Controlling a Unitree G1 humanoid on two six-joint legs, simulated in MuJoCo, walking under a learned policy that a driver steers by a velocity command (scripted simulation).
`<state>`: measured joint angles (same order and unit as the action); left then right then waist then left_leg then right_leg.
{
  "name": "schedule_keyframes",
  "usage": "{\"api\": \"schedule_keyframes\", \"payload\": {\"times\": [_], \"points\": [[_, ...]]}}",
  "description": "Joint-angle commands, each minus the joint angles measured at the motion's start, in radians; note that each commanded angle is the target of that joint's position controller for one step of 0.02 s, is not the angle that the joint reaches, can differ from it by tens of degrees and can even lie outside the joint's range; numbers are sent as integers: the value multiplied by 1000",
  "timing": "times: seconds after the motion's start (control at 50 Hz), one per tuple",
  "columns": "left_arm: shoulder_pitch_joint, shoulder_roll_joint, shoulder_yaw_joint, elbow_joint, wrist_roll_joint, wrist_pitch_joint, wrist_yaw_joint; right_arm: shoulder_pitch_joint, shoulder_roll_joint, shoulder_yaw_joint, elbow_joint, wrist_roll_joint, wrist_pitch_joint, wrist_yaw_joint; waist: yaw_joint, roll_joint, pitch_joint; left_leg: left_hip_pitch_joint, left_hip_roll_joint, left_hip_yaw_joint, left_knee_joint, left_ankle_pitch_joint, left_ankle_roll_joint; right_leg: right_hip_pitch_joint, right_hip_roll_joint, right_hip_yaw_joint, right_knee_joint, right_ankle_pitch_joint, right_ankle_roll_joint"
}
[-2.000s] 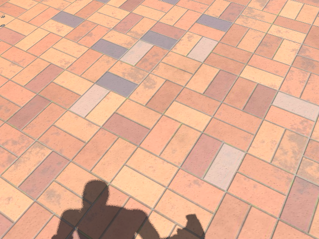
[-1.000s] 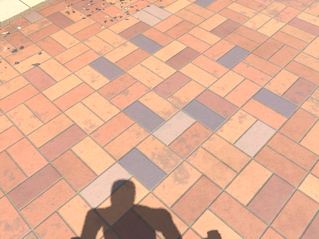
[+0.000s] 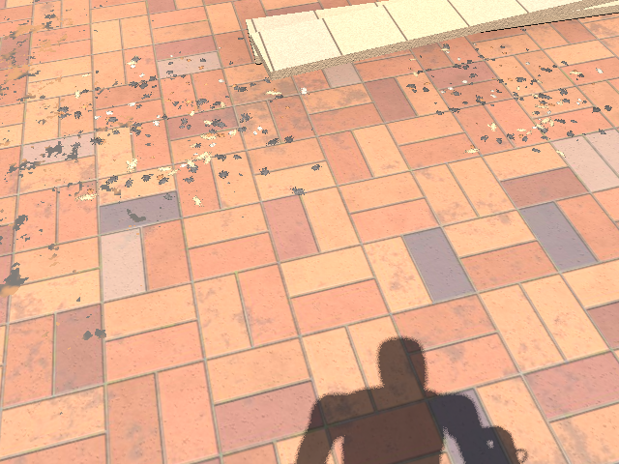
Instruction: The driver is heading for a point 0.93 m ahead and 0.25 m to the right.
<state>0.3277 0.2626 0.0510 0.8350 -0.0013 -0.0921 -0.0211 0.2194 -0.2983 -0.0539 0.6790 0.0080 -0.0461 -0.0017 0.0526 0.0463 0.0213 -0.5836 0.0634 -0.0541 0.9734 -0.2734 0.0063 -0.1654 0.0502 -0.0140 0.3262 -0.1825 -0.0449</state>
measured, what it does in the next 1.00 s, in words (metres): walks ahead, turning right: left foot, then right foot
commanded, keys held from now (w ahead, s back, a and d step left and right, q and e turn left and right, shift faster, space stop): w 0.26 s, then w+e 0.74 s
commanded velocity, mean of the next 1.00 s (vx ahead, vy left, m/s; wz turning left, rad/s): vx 0.50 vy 0.00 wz -0.27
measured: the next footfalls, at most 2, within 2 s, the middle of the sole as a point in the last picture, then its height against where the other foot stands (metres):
left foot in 0.26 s outside the picture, level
right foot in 0.78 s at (397, 423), level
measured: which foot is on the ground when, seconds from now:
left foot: up 0.00-0.24, down 0.26-0.80, up 0.82-1.00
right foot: down 0.00-0.26, up 0.28-0.76, down 0.78-1.00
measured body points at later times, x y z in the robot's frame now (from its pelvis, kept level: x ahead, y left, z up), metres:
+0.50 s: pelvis +0.27 +0.07 +0.00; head +0.29 +0.08 +0.45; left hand +0.41 +0.34 -0.12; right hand +0.33 -0.22 -0.11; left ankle +0.26 +0.15 -0.75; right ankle +0.33 -0.11 -0.67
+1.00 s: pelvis +0.55 -0.03 +0.00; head +0.58 -0.05 +0.44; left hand +0.73 +0.20 -0.11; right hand +0.61 -0.34 -0.10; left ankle +0.63 +0.13 -0.67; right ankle +0.54 -0.09 -0.75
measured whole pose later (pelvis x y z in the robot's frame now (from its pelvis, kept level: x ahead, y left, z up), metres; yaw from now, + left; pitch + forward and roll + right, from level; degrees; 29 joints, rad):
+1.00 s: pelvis +0.55 -0.03 +0.00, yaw -21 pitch +1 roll +0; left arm 0.28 0.28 0.07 0.72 -0.01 -0.05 -0.02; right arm 0.14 -0.30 -0.05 0.73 -0.01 -0.10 0.00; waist 0.03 0.02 0.05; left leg -0.57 0.09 -0.07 1.05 -0.31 -0.03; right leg -0.24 0.12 0.04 0.38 -0.16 -0.11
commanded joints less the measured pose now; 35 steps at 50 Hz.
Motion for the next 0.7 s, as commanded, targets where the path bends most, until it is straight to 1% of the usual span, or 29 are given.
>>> {"api": "schedule_keyframes", "payload": {"times": [0.02, 0.08, 0.12, 0.16, 0.18, 0.2, 0.22, 0.24, 0.26, 0.28, 0.3, 0.32, 0.34, 0.36, 0.38, 0.4, 0.42, 0.46, 0.48, 0.52, 0.56, 0.58, 0.6, 0.64, 0.68, 0.7], "points": [[-53, 174, 37, -60, -10, -14, 8, -64, -24, 3, -82, -5, -22, 8, -11, -124, 2, -58, 36, 1, -174, 143, -12, 38, -254, 199, -187, 170, -176], [-7, 190, 37, -35, -19, -3, 10, -156, -20, 8, -98, 4, -31, 19, 22, -121, 14, 14, 8, 32, -331, 276, -17, 34, -236, 133, -181, 203, -153], [35, 196, 37, -13, -24, 5, 9, -207, -27, 7, -114, 10, -33, 26, 37, -121, 24, 30, -5, 37, -383, 298, -11, 67, -257, 133, -169, 206, -146], [55, 204, 38, 4, -27, 16, 11, -240, -40, 3, -129, 13, -36, 34, 33, -126, 37, 30, -13, 35, -426, 259, 11, 122, -287, 141, -143, 230, -132], [58, 212, 40, 11, -28, 22, 14, -241, -49, 0, -132, 12, -38, 38, 23, -130, 35, 46, -18, 38, -445, 228, 24, 148, -299, 143, -123, 262, -124], [54, 221, 43, 14, -28, 28, 16, -215, -63, -6, -127, 11, -39, 39, -1, -134, 21, 96, -30, 49, -465, 202, 39, 165, -303, 136, -86, 337, -113], [37, 227, 43, 14, -30, 33, 19, -143, -85, -19, -106, 6, -39, 37, -51, -130, -21, 213, -54, 72, -500, 202, 60, 161, -282, 105, 4, 482, -94], [40, 209, 35, 12, -26, 35, 21, -7, -127, -43, -64, 1, -37, 29, -115, -111, -109, 416, -65, 83, -510, 209, 89, 112, -235, 63, 168, 570, -69], [31, 159, 12, -18, -1, 31, 24, 175, -198, -65, -31, -10, -31, 17, -189, -16, -256, 708, 106, -102, -473, 234, 154, -75, -184, 21, 463, 354, -29], [149, 40, -25, -37, -1, 12, 18, 218, -277, -78, -16, -13, -25, 18, -130, 256, -375, 996, 334, -552, -573, 40, 308, -454, -13, 9, 804, -308, 31], [96, 144, -1, -20, -25, -3, 13, 224, -174, -55, -17, -5, -23, 18, -174, 156, -348, 956, 329, -628, -646, -102, 297, -567, -49, 132, 925, -395, 23], [9, 190, 15, -48, -47, -10, 9, 161, -141, -40, -18, -4, -28, 17, -165, 108, -199, 835, 297, -478, -667, -63, 255, -619, -91, 128, 939, -310, 12], [-35, 179, 14, -54, -43, -10, 12, 100, -117, -32, -20, -9, -31, 17, -136, 50, -132, 714, 254, -363, -691, 23, 230, -590, -133, 108, 901, -223, 16], [-54, 168, 17, -56, -29, -4, 14, 52, -88, -25, -17, -14, -36, 20, -109, 38, -75, 616, 220, -282, -725, 96, 217, -562, -156, 105, 850, -166, 24], [-33, 155, 20, -49, -26, 9, 13, 23, -70, -20, -14, -21, -44, 21, -76, 56, -58, 544, 196, -217, -759, 147, 205, -503, -177, 115, 824, -123, 30], [-14, 131, 17, -41, -28, 22, 14, 8, -65, -22, -7, -22, -53, 23, -59, 59, -50, 497, 188, -176, -790, 179, 204, -464, -181, 116, 809, -99, 38], [-7, 109, 15, -38, -28, 34, 15, 4, -65, -25, 5, -20, -63, 23, -48, 48, -39, 466, 187, -134, -813, 222, 208, -453, -182, 116, 797, -83, 46], [-40, 95, 15, -53, -26, 49, 17, 3, -82, -32, 27, -24, -73, 18, -41, 25, -7, 443, 189, -59, -843, 289, 208, -492, -181, 131, 748, -14, 60], [-63, 92, 15, -62, -24, 51, 17, 9, -88, -35, 38, -27, -74, 14, -45, 14, 4, 451, 187, -25, -850, 316, 206, -517, -178, 141, 706, 35, 65], [-103, 85, 14, -74, -21, 47, 9, 13, -97, -37, 54, -27, -73, 8, -54, 7, 15, 463, 167, 52, -859, 346, 188, -521, -169, 132, 592, 154, 64], [-167, 74, 8, -93, -18, 42, -4, 17, -111, -39, 67, -23, -70, 1, -76, 0, 32, 462, 150, 121, -869, 358, 167, -489, -159, 89, 470, 254, 56], [-207, 66, 3, -107, -17, 40, -10, 33, -120, -41, 76, -20, -68, -2, -92, -8, 44, 472, 154, 143, -874, 359, 162, -481, -154, 66, 424, 281, 51], [-244, 59, -1, -124, -16, 40, -15, 55, -128, -43, 89, -17, -64, -5, -108, -16, 55, 496, 164, 158, -872, 364, 160, -485, -151, 51, 388, 292, 44], [-303, 58, -4, -156, -17, 40, -26, 95, -140, -48, 113, -8, -50, -7, -129, -24, 73, 578, 186, 180, -848, 392, 153, -517, -145, 32, 332, 268, 26], [-341, 64, -3, -189, -18, 41, -39, 118, -150, -52, 131, 1, -32, -10, -133, -17, 78, 664, 211, 197, -800, 474, 142, -544, -132, 4, 299, 194, 4], [-344, 71, 1, -202, -19, 41, -45, 116, -158, -55, 134, 4, -23, -12, -122, -7, 70, 694, 217, 210, -760, 576, 132, -528, -117, -17, 287, 145, -11]]}}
